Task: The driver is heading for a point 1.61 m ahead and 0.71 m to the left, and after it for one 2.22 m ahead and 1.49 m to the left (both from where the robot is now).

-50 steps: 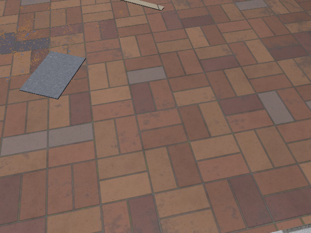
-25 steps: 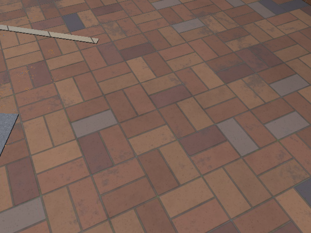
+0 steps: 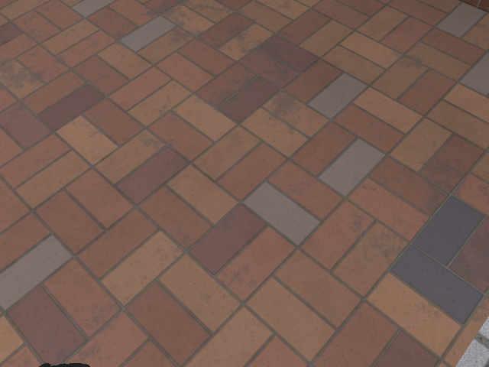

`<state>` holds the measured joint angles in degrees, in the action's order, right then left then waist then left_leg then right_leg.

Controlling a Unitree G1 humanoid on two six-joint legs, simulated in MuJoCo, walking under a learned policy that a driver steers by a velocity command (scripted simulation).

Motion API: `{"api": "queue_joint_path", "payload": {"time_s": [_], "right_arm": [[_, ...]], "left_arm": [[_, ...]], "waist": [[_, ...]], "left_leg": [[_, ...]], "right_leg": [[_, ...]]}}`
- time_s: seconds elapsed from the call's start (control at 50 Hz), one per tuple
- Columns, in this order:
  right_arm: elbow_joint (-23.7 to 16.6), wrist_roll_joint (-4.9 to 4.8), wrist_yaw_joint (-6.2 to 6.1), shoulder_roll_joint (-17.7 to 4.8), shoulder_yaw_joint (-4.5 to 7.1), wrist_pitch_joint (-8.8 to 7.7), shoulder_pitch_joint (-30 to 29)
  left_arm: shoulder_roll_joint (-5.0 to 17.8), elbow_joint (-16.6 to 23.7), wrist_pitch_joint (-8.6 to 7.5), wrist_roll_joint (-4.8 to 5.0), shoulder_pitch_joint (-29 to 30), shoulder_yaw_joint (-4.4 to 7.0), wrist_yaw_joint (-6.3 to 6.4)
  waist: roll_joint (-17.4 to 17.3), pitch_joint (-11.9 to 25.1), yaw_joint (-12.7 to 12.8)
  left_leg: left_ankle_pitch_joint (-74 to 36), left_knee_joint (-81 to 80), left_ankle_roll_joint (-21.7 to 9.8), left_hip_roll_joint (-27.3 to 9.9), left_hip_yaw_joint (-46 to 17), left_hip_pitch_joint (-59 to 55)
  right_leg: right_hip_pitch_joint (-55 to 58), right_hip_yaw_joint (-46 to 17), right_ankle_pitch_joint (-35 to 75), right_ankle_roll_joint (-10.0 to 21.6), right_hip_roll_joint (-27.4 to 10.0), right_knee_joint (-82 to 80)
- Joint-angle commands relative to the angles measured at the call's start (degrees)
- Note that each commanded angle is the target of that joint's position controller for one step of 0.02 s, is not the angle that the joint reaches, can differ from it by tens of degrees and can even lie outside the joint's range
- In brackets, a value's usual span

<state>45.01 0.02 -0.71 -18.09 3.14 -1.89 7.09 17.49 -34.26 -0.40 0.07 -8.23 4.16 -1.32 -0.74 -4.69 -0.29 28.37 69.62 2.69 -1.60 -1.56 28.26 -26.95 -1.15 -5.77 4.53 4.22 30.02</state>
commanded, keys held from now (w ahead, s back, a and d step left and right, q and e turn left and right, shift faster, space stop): e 0.04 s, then q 0.96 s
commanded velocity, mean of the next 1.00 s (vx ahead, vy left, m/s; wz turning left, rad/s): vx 0.02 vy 0.00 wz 0.27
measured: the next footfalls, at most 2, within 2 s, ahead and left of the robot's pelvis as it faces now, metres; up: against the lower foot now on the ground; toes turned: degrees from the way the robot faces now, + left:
left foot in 0.26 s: +0.12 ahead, +0.17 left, +0.00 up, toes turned -2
left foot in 0.78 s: +0.08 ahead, +0.19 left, +0.00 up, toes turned +17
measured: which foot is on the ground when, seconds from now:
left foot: up 0.00-0.24, down 0.26-0.52, up 0.54-0.76, down 0.78-1.00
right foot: down 0.00-0.78, up 0.80-1.00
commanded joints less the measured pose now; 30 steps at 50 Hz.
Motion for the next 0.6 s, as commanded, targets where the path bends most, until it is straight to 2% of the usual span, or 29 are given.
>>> {"api": "queue_joint_path", "payload": {"time_s": [0.02,0.06,0.12,0.18,0.2,0.24,0.26,0.28,0.3,0.32,0.34,0.38,0.42,0.46,0.5,0.52,0.54,0.56,0.58,0.6], "right_arm": [[-2.8,0.50,-0.84,-6.3,1.71,0.94,5.2],[-2.3,0.64,-1.22,-5.0,1.31,1.20,5.9],[-1.9,0.32,-1.19,-3.4,0.59,1.89,5.6],[-2.2,0.16,-0.68,-2.3,0.07,2.13,3.7],[-2.3,0.13,-0.42,-2.3,0.04,2.01,3.5],[-2.3,0.41,0.07,-2.4,0.13,1.55,4.1],[-3.1,1.03,0.20,-3.8,0.31,1.42,3.4],[-4.6,1.50,0.08,-7.5,0.83,1.27,1.9],[-4.9,0.79,-0.02,-10.7,1.72,1.43,0.3],[-4.8,0.50,0.19,-9.1,1.82,1.50,0.5],[-5.0,0.55,0.28,-7.5,1.43,1.39,0.4],[-5.7,0.27,0.25,-7.7,1.68,1.17,1.1],[-6.3,-0.22,-0.09,-7.7,2.03,1.27,2.4],[-7.5,-0.58,-0.38,-7.2,2.19,1.70,2.7],[-9.1,-0.87,-0.51,-5.8,2.10,2.10,2.5],[-9.8,-0.94,-0.51,-4.8,1.90,2.33,2.9],[-10.4,-0.80,-0.30,-4.1,1.87,2.53,3.6],[-10.9,-0.53,-0.02,-5.2,2.41,2.79,2.8],[-11.2,-0.68,0.22,-6.3,3.13,3.17,2.0],[-11.0,-1.07,0.28,-5.5,3.21,3.67,2.6]], "left_arm": [[9.1,4.6,-0.26,-0.87,0.2,2.73,0.97],[9.1,4.3,-0.24,-0.82,0.1,2.73,1.65],[6.7,3.6,0.06,-0.87,0.8,1.69,2.25],[3.2,1.3,-0.07,-1.97,0.5,0.05,1.67],[3.0,0.4,-0.21,-2.20,0.2,-0.21,1.31],[3.0,-0.9,-0.39,-2.06,0.4,-0.56,0.96],[3.0,-1.9,-0.51,-1.90,-1.7,-0.64,1.06],[3.5,-2.0,-0.66,-2.26,-3.8,-0.47,1.47],[3.8,-2.1,-0.79,-2.33,-6.4,-0.12,1.75],[3.8,-1.7,-0.73,-2.24,-3.4,-0.03,2.26],[4.0,-1.0,-0.42,-1.69,-0.8,0.30,2.68],[3.5,-0.6,0.46,-1.37,-0.2,0.72,3.09],[2.9,-0.3,0.62,-1.26,-0.4,1.08,2.91],[2.7,-0.3,0.46,-1.08,-1.1,1.58,2.69],[3.8,-0.5,0.47,-1.08,-2.7,2.35,2.66],[5.0,-0.8,0.54,-1.15,-4.5,2.75,2.75],[6.2,-0.9,0.40,-1.15,-4.4,2.99,2.91],[5.8,-0.3,-0.07,-1.30,-4.4,2.75,3.28],[5.7,0.0,-0.56,-1.43,-4.5,2.50,3.60],[6.0,0.3,-0.82,-1.17,-2.4,2.51,3.80]], "waist": [[4.7,12.9,-2.0],[5.1,14.3,-2.1],[6.1,15.8,-1.1],[8.1,13.4,0.3],[8.4,12.0,0.5],[7.7,9.4,-0.6],[6.4,7.9,-0.3],[1.5,6.8,2.1],[-6.0,5.9,4.8],[-9.6,5.3,3.3],[-10.3,4.5,2.6],[-10.8,4.6,1.8],[-9.5,6.0,1.2],[-6.4,7.3,1.0],[0.3,8.1,0.9],[5.5,8.8,1.0],[11.5,9.4,0.4],[12.7,10.0,1.3],[8.7,9.8,1.7],[5.8,9.3,0.4]], "left_leg": [[-4.2,-4.5,0.3,-1.2,-2.3,2.3],[-5.8,-9.4,1.2,-0.7,-2.0,1.1],[-10.6,-15.8,1.8,-2.0,-1.5,-3.0],[-13.1,-23.7,1.2,-2.8,-1.0,-9.5],[-13.2,-26.7,0.7,-2.4,-0.5,-11.2],[-16.5,-36.4,-1.1,-0.8,1.8,-15.7],[-20.1,-40.4,-2.2,-1.4,0.5,-16.0],[-29.0,-42.0,-4.2,-5.9,-5.5,-14.7],[-27.2,-43.5,-7.2,-8.2,-9.4,-11.8],[-18.9,-47.4,-8.8,-8.8,-12.9,-6.1],[-16.1,-48.8,-8.8,-8.8,-14.7,-4.2],[-17.1,-48.2,-8.4,-8.2,-15.6,-4.3],[-18.7,-46.1,-8.4,-7.2,-15.9,-5.3],[-19.3,-42.8,-7.7,-5.2,-14.7,-4.5],[-17.4,-36.1,-5.4,-1.4,-10.2,-1.1],[-14.5,-30.0,-3.6,1.1,-6.4,1.8],[-7.2,-22.6,-2.2,2.6,-2.0,4.4],[4.6,-11.6,-1.2,1.0,-1.1,7.0],[7.5,-2.9,-0.6,-0.1,-2.2,9.0],[5.8,-1.4,-0.2,-1.5,-3.0,9.3]], "right_leg": [[10.9,-18.7,16.0,11.4,-14.5,-11.2],[10.5,-16.8,17.6,11.4,-14.2,-10.6],[9.1,-14.0,10.1,9.9,-13.4,-10.7],[5.6,-12.6,-4.4,8.4,-12.9,-12.2],[5.0,-12.5,-8.6,7.9,-13.0,-12.2],[4.0,-11.5,-15.1,5.4,-11.9,-10.4],[4.7,-11.1,-16.2,2.9,-10.5,-8.9],[5.1,-9.1,-17.1,0.1,-7.5,-4.2],[5.8,-3.4,-16.2,-2.3,-3.1,-1.5],[10.4,0.2,-11.8,-3.9,-1.9,1.7],[12.2,0.5,-9.5,-3.7,-2.2,2.9],[12.9,0.6,-8.5,-2.9,-2.4,3.7],[13.5,0.5,-7.8,-2.1,-3.0,3.3],[15.1,0.1,-6.7,-1.3,-4.6,1.8],[17.5,-3.7,-5.6,0.9,-9.2,-2.7],[19.8,-9.4,-3.2,4.0,-14.6,-6.5],[21.2,-16.3,3.1,8.2,-22.3,-9.4],[21.7,-20.3,11.1,12.4,-27.9,-10.4],[21.5,-20.3,16.5,14.1,-29.5,-10.5],[20.9,-16.3,16.7,12.6,-27.9,-10.1]]}}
